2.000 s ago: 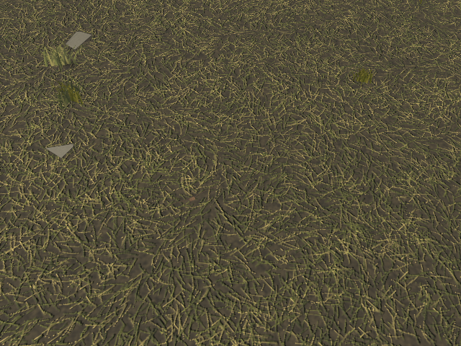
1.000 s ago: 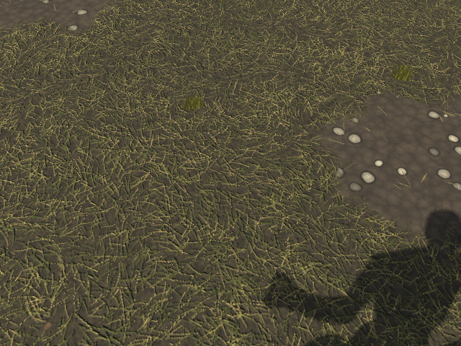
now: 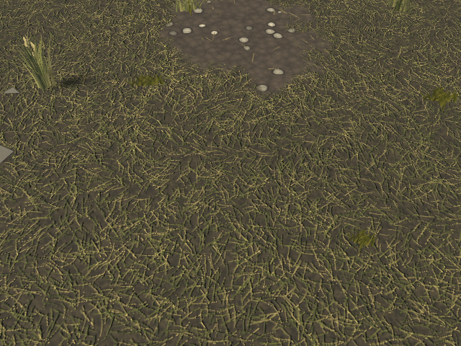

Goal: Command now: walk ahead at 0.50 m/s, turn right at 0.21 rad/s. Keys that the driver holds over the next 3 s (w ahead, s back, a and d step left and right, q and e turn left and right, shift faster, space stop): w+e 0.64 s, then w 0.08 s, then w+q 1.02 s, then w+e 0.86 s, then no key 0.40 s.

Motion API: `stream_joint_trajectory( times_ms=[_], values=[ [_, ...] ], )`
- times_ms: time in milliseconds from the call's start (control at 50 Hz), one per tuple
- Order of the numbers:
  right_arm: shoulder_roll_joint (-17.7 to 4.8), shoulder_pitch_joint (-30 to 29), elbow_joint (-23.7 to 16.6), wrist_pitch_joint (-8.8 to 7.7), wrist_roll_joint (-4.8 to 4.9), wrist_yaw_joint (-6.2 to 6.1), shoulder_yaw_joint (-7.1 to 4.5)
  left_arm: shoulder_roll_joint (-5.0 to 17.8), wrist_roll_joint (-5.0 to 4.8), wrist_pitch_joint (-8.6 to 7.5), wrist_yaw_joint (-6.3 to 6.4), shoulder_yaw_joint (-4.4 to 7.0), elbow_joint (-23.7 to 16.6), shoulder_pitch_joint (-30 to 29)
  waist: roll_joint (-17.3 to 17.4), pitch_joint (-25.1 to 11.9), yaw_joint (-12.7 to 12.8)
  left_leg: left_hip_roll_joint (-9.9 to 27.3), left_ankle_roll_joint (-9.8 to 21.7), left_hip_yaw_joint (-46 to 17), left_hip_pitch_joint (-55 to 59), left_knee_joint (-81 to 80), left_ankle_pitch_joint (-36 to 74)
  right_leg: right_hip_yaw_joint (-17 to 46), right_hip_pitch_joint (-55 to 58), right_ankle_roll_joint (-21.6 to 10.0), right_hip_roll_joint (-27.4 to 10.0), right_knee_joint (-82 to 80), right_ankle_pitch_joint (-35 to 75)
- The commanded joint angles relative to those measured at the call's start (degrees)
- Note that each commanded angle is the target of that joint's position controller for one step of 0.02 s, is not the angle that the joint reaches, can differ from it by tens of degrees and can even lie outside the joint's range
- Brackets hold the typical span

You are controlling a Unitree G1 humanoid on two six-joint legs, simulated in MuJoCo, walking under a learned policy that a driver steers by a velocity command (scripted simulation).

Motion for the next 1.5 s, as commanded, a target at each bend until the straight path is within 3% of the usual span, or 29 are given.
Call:
stream_joint_trajectory(
  times_ms=[20,140,200,220,240,260,280,320,340,420,500,580,660,680,700,720,740,800,940,1040,1100,1120,1140,1160,1180,1200,1240,1380,1500],
  values=[
    [-9.8,0.1,-1.9,-1.06,0.10,-0.47,-2.54,2.5,-0.57,-0.94,-0.86,0.24,-4.6,-5.4,5.1,1.6,-2.2,15.6,6.6,-2.3,-3.2,-7.3,14.0,-0.9,4.2,-0.9,1.6,-7.6,7.9],
    [-11.1,2.1,0.7,0.96,0.98,-1.10,-3.23,2.7,-0.21,-1.02,-3.27,0.34,-8.1,-8.8,5.4,2.0,-2.2,20.1,4.6,0.2,10.8,0.3,29.8,-3.2,0.0,-5.1,4.8,-13.7,-3.8],
    [-12.6,0.0,-0.2,2.36,1.00,-2.36,-3.55,7.6,0.09,-0.34,-2.82,3.04,-6.3,4.3,7.0,-7.6,5.8,17.6,1.3,4.3,8.9,20.9,55.4,-7.9,19.7,-9.2,11.2,-15.0,-8.3],
    [-11.3,0.5,-1.2,2.12,0.38,-2.89,-2.85,11.3,-0.11,0.06,-2.06,4.58,-4.9,13.1,3.6,-13.4,9.9,15.7,-1.0,5.4,-2.8,36.2,43.8,0.1,36.7,-12.4,6.7,-15.4,-4.5],
    [-4.2,7.4,-3.8,0.55,-0.90,-1.89,-0.46,17.2,-0.33,-0.07,-1.73,5.89,-4.9,15.5,-11.3,-20.6,5.5,3.9,-5.2,3.7,-29.1,58.8,-2.7,31.0,59.6,-23.8,-8.3,-17.8,-12.3],
    [-7.4,3.4,-3.4,-1.53,-0.23,-0.78,-0.62,11.9,-0.52,-0.15,-1.62,4.45,-5.5,17.3,-8.0,-26.1,8.8,1.3,-5.1,-7.3,-37.7,65.9,-20.3,45.1,65.5,-25.6,-11.2,-26.1,-17.0],
    [-10.2,-1.8,-5.2,-2.83,2.16,0.11,-1.43,9.7,0.03,-0.10,-1.34,3.66,-5.5,15.0,-4.6,-18.0,9.6,4.9,-4.1,-8.9,-42.6,66.1,-16.4,36.1,60.7,-22.3,-9.6,-27.5,-16.4],
    [-9.2,-5.8,-6.4,-3.67,0.93,-0.15,-1.11,8.0,0.05,0.11,-1.04,3.15,-6.7,8.3,4.1,-7.5,5.6,9.2,-4.1,-7.1,-40.1,55.9,-10.1,24.7,44.3,-19.5,-5.2,-28.8,-6.3],
    [-9.6,-5.1,-6.5,-3.17,0.24,-0.37,-1.50,7.0,0.64,0.11,-0.82,2.68,-7.5,6.2,2.6,-6.1,3.6,10.5,-4.7,-7.1,-36.0,52.9,-8.4,21.7,38.6,-19.3,-3.8,-30.1,-1.3],
    [-7.2,-3.3,-6.1,-1.06,-0.46,-0.98,-0.90,8.1,0.33,0.06,0.21,3.02,-7.4,4.2,0.2,-3.8,1.2,10.4,-8.8,-4.8,-31.3,42.7,-4.8,15.3,27.5,-19.8,-0.6,-33.0,5.6],
    [-4.9,-12.0,-7.7,-1.26,-0.24,-0.80,0.10,9.4,-0.24,0.85,1.30,3.49,-6.1,6.3,-1.6,-2.5,4.6,7.5,-10.1,-3.9,-26.3,24.8,11.7,11.1,23.3,-15.8,3.5,-32.1,-1.0],
    [-6.8,-16.2,-8.8,-2.16,0.90,-0.03,-0.67,9.4,-0.75,1.68,1.55,3.66,-4.5,9.7,-2.7,-3.0,6.1,5.5,-9.1,-5.9,-22.9,16.1,14.6,16.8,27.4,-14.0,1.7,-28.3,-7.6],
    [-9.5,-8.6,-6.9,-3.10,1.06,-0.02,-2.61,7.2,-0.23,2.11,1.56,3.21,-4.6,8.2,-4.7,-4.7,1.1,5.9,-4.9,-5.2,-13.0,11.3,8.9,20.6,30.2,-11.0,1.6,-19.7,-8.0],
    [-11.3,-2.7,-6.2,-3.44,0.04,-0.35,-3.33,4.0,0.22,1.87,1.34,2.07,-4.8,8.9,-2.4,-9.9,-1.4,10.7,-2.0,-8.9,-2.7,11.7,7.3,17.3,27.8,-9.1,4.4,-10.0,-8.4],
    [-15.6,3.6,-5.5,-3.32,-1.25,-0.61,-4.32,0.0,0.12,1.43,1.28,0.76,-5.7,14.5,9.1,-17.7,-0.9,22.5,4.9,-27.1,15.7,10.0,0.5,10.1,13.8,-5.3,11.4,8.2,-21.9],
    [-16.1,7.8,-2.8,-2.53,-0.05,0.19,-5.00,1.6,-1.00,0.96,1.36,0.58,-6.0,17.7,22.0,-18.9,-0.5,29.1,10.7,-48.3,20.5,3.2,-15.7,6.9,0.5,-3.4,12.5,21.6,-36.1],
    [-11.3,5.8,-3.4,-2.44,0.98,0.39,-3.72,6.4,-1.28,0.93,1.39,1.67,-5.1,14.2,14.1,-11.5,-1.9,26.8,9.4,-45.8,15.5,1.0,-22.9,8.9,-3.8,-3.2,9.9,26.3,-32.2],
    [-7.3,0.2,-3.5,-1.43,0.21,0.32,-2.09,6.2,0.88,0.22,1.07,1.85,-7.6,3.4,7.5,-1.4,-0.3,19.4,7.5,-28.0,0.3,-0.5,-5.8,4.0,-2.2,-3.3,4.6,20.6,-22.2],
    [-10.7,1.5,-1.7,-0.40,1.85,-0.91,-3.00,0.5,1.23,-1.31,0.03,-0.32,-9.0,-3.5,8.6,-2.0,-0.1,14.4,8.1,-16.9,-8.4,-2.9,10.3,-0.5,10.1,-0.3,5.7,-5.9,-11.5],
    [-11.1,6.0,0.0,0.90,2.42,-1.34,-3.23,2.9,0.13,-2.27,-0.69,0.49,-10.0,-9.0,8.6,-2.0,-1.3,15.3,6.1,-19.8,-8.2,0.0,6.2,0.7,18.0,-0.2,8.0,-16.4,-3.9],
    [-9.6,5.5,-0.1,1.41,2.21,-1.56,-2.93,5.0,0.23,-2.61,-0.18,1.93,-8.5,-3.6,8.6,-3.8,2.8,13.3,3.1,-20.8,-10.6,6.3,4.0,0.2,30.2,-2.8,7.4,-21.3,-5.3],
    [-7.2,4.7,-0.8,1.21,1.74,-1.45,-2.15,7.0,0.83,-2.65,0.39,2.83,-7.7,2.3,7.2,-7.4,6.0,10.2,1.1,-18.5,-14.4,14.9,3.3,3.6,39.4,-5.0,3.0,-21.4,-7.1],
    [-2.8,5.3,-2.3,0.92,0.32,-1.46,-0.78,10.9,1.38,-2.23,0.99,3.81,-6.6,11.4,-2.9,-15.2,9.0,5.4,-1.7,-12.2,-22.9,33.3,-11.5,14.8,52.6,-8.3,-8.6,-21.3,-8.5],
    [-2.9,10.5,-4.4,0.27,2.49,-1.57,-0.66,13.6,1.56,-1.25,0.40,4.62,-4.9,13.3,-18.8,-17.7,6.1,2.8,-3.2,-7.7,-38.5,47.5,-23.2,37.9,58.8,-15.9,-17.8,-28.2,-25.7],
    [-8.2,8.6,-2.9,0.51,3.28,-1.84,-2.02,8.5,0.86,-1.28,0.12,3.53,-5.2,10.9,-9.8,-10.8,6.8,6.5,-3.8,-10.0,-42.8,54.1,-19.3,36.8,53.6,-15.3,-15.6,-30.8,-33.9],
    [-9.4,4.5,-3.3,0.83,3.05,-1.64,-2.55,5.7,0.65,-1.32,0.17,2.73,-5.3,8.7,-6.3,-5.5,6.8,7.8,-3.9,-9.4,-43.8,55.5,-14.3,28.1,48.6,-13.5,-13.0,-31.1,-29.7],
    [-7.6,2.4,-3.3,1.57,2.19,-1.47,-2.68,2.8,1.36,-1.48,-0.05,1.88,-4.8,3.8,-3.2,-1.5,4.3,10.5,-4.8,-8.7,-40.9,53.1,-7.9,17.3,40.6,-12.5,-8.8,-33.4,-16.4],
    [-3.3,-4.2,-6.7,2.58,1.75,0.05,-1.55,5.7,1.28,-2.30,0.57,3.33,-1.3,2.8,-1.2,0.2,3.3,12.5,-6.4,-6.2,-37.8,38.9,5.5,-0.5,36.1,-13.0,-6.8,-38.0,1.9],
    [-3.6,-13.9,-10.6,2.34,1.94,2.09,-1.14,9.2,-0.17,-1.16,0.99,4.40,1.7,6.0,-0.2,2.5,6.0,10.9,-3.4,-1.7,-33.8,24.3,11.2,-8.2,40.2,-10.4,-8.0,-37.2,3.9]
  ],
)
